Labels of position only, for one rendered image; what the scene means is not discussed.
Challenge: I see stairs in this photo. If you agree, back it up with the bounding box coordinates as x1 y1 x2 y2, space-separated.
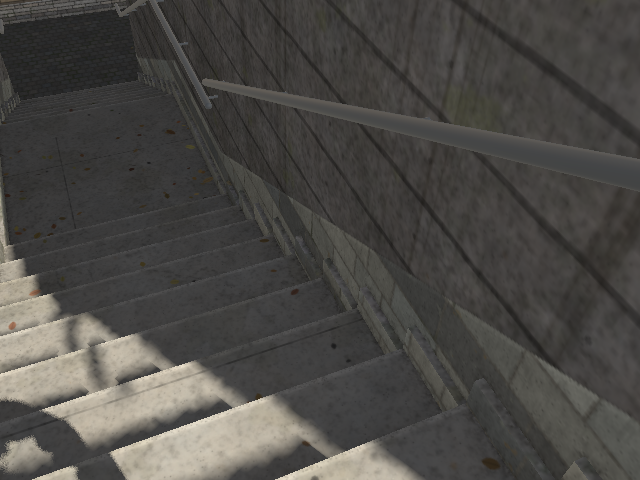
0 193 516 480
1 80 168 124

